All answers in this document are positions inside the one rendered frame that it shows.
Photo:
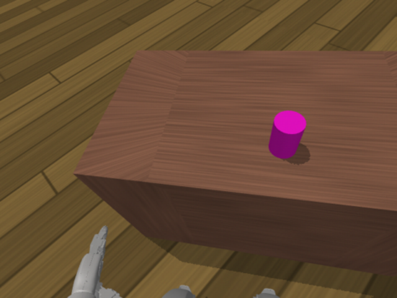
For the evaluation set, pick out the can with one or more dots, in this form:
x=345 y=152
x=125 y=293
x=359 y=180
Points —
x=287 y=130

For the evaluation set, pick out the left robot hand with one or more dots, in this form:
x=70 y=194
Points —
x=88 y=274

